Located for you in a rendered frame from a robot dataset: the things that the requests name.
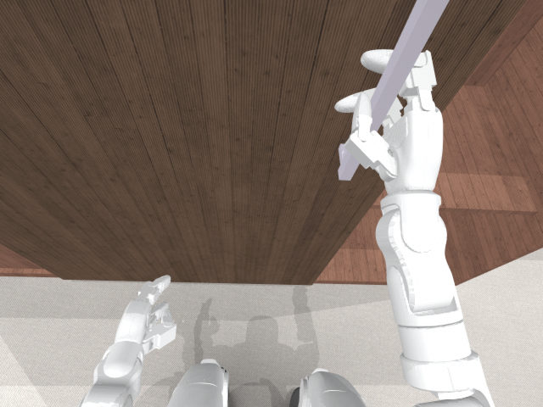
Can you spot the robot thigh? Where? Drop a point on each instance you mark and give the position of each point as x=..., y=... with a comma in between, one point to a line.
x=203, y=385
x=327, y=389

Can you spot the left robot hand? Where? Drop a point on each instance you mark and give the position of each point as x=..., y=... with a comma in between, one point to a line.
x=138, y=323

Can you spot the handle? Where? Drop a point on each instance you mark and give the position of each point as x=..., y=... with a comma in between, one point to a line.
x=421, y=22

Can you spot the right robot forearm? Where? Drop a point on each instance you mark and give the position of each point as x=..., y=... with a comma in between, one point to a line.
x=436, y=353

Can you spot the right robot thigh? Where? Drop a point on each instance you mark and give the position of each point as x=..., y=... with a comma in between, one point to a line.
x=327, y=389

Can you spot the right robot hand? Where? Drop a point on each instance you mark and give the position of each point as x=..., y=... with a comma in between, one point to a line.
x=415, y=139

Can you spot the left robot forearm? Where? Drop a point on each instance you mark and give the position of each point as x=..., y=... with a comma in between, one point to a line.
x=117, y=378

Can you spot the wardrobe door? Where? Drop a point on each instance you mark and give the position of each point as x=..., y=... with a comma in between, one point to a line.
x=198, y=138
x=10, y=259

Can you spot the left robot thigh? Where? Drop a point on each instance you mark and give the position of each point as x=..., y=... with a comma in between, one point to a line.
x=203, y=385

